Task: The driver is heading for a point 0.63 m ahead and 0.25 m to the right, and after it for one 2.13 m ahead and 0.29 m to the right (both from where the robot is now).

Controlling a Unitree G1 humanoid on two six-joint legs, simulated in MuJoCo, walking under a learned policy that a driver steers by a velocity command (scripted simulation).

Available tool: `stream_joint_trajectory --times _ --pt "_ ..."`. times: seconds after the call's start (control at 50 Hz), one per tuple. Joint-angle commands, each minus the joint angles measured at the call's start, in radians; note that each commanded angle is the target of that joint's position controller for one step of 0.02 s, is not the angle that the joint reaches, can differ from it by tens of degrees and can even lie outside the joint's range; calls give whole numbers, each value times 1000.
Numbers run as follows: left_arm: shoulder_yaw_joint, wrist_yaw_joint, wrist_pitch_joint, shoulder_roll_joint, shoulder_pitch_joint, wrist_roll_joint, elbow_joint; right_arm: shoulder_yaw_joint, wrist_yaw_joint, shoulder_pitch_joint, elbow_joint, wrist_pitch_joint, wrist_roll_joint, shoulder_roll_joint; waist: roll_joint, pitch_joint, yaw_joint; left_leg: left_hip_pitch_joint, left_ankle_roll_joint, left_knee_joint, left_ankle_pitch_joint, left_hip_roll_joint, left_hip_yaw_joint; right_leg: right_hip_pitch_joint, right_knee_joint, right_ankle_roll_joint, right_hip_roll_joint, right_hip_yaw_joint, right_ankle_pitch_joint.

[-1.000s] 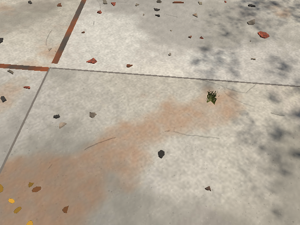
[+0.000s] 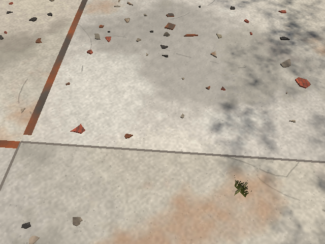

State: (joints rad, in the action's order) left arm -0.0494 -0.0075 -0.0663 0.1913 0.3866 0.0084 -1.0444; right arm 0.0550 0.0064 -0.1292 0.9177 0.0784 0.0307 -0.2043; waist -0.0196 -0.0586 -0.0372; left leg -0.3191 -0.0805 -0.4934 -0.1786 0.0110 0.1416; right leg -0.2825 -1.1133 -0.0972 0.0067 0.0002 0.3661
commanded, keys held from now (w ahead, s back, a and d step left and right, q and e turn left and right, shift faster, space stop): w+e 0.86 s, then q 0.14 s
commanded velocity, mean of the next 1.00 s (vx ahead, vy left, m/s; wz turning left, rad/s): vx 0.48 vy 0.00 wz -0.49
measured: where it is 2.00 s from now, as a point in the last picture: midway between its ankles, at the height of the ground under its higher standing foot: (212, 223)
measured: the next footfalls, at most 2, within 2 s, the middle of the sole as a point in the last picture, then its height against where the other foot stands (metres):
right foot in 0.44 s outside the picture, level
left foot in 0.98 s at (201, 188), level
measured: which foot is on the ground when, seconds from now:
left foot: down 0.00-0.46, up 0.48-0.96, down 0.98-1.00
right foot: up 0.00-0.42, down 0.44-0.98, up 1.00-1.00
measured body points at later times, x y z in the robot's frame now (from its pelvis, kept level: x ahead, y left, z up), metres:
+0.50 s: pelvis +0.25 -0.05 -0.02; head +0.29 -0.06 +0.43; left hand +0.47 +0.14 -0.14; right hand +0.16 -0.29 -0.16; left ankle +0.10 +0.09 -0.66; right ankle +0.31 -0.11 -0.73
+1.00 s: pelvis +0.52 -0.12 -0.01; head +0.56 -0.14 +0.43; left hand +0.62 +0.15 -0.14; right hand +0.60 -0.43 -0.10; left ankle +0.68 -0.11 -0.74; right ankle +0.32 -0.11 -0.72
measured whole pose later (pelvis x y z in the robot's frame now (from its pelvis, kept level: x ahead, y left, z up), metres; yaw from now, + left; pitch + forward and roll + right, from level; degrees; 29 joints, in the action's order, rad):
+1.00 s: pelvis +0.52 -0.12 -0.01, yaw -31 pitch +1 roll -1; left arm -0.07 -0.02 -0.06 0.28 0.45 0.01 -0.93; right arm 0.02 0.01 -0.02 0.74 0.08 0.04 -0.24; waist 0.02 -0.05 -0.07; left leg -0.47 -0.05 -0.50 -0.03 0.01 0.04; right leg 0.05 -0.49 -0.10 0.15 -0.17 0.46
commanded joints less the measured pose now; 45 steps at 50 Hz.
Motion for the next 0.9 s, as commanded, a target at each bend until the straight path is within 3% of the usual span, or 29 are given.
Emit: stream_joint_trajectory --times 0.02,0.08,0.12,0.22,0.3,0.36,0.4,0.42,0.44,0.46,0.48,0.5,0.52,0.54,0.58,0.6,0.66,0.72,0.86,0.9 --pt "-21 15 17 53 28 21 50 9 -12 -105 5 17 -11 -52 89 16 21 162 -64 335 10 -286 -279 -228 -60 3 -95 -49 -93" --pt "-24 29 43 30 -20 22 78 13 -17 -176 31 40 -19 -72 84 10 7 167 -56 350 148 -275 -168 -279 -41 16 -102 -30 -155" --pt "-24 36 52 32 -90 22 107 15 -19 -208 38 44 -16 -81 85 -6 13 186 -50 359 186 -267 -110 -350 -8 25 -113 -18 -224" --pt "-10 54 49 25 -277 19 182 8 -26 -264 55 44 -14 -80 84 -46 42 229 -36 355 317 -236 16 -379 262 37 -98 46 -368" --pt "-1 62 48 29 -390 24 235 14 -38 -334 78 34 -12 -108 86 -57 73 346 -36 323 444 -272 74 -351 423 6 -71 123 -346" --pt "-9 61 48 51 -373 28 245 20 -47 -333 82 17 -8 -133 109 -28 46 429 -31 202 763 -291 122 -269 471 -46 -13 166 -228" --pt "-25 53 48 79 -263 30 219 30 -50 -315 75 1 -5 -165 132 39 -4 453 -32 4 973 -297 140 -143 488 -91 54 189 -121" --pt "-38 47 41 103 -166 31 192 35 -46 -309 66 -9 -6 -179 128 97 -41 423 -29 -163 941 -298 140 -25 534 -117 85 181 -100" --pt "-61 35 33 148 -21 41 150 36 -38 -285 47 -13 -11 -183 72 171 -116 284 2 -417 751 -278 151 194 633 -155 67 107 -120" --pt "-90 22 29 256 21 49 148 18 -27 -302 -4 -12 -19 -89 -101 260 -90 -60 45 -755 36 -179 138 469 657 -247 -213 -285 -62" --pt "-100 22 42 316 13 23 172 23 -10 -241 -81 0 -24 -106 -157 314 -67 -352 83 -987 -391 19 -50 586 828 -370 -366 -776 -82" --pt "-91 14 52 284 -15 10 161 26 -5 -118 -103 10 -16 -135 -10 172 -70 -466 72 -960 -275 -62 -157 505 857 -322 -335 -608 -114" --pt "-78 9 49 236 -66 2 162 21 -2 -112 -110 24 -25 -126 14 82 -33 -440 67 -873 -179 -98 -155 373 871 -279 -304 -487 -208" --pt "-67 6 41 195 -117 2 169 22 -6 -139 -90 25 -21 -122 66 37 19 -371 71 -780 -139 -128 -158 269 882 -229 -244 -390 -336" --pt "-51 0 21 159 -152 -11 178 21 -3 -181 -81 -12 15 -111 42 48 69 -255 99 -690 -122 -149 -164 167 887 -193 -164 -272 -487" --pt "-50 1 9 163 -134 -15 176 21 1 -177 -88 -28 20 -107 34 58 73 -244 112 -669 -123 -145 -156 156 885 -194 -147 -258 -545" --pt "-56 5 -3 201 -67 -13 169 17 9 -93 -127 -51 17 -99 7 45 54 -296 139 -570 -45 -140 -134 138 900 -177 -114 -238 -569" --pt "-55 7 1 204 11 -10 166 15 9 40 -178 -56 13 -114 -21 18 4 -389 147 -449 49 -130 -134 191 910 -152 -111 -273 -547" --pt "-52 -5 7 216 115 2 167 -6 22 246 -271 -39 3 -117 -47 4 -64 -423 120 -199 139 -59 -138 346 842 -142 -123 -332 -640" --pt "-47 -15 7 208 106 5 162 -14 21 220 -270 -25 1 -112 -53 -2 -49 -328 85 -98 156 -34 -112 353 797 -105 -119 -283 -805"
Velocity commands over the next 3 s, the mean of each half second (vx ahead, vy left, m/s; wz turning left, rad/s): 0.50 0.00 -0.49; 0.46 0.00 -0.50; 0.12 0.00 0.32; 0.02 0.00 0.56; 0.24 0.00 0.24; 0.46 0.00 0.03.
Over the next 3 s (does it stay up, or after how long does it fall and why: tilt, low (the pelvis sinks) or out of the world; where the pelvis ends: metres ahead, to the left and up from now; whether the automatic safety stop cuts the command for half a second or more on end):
stays up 0.90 -0.16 0.00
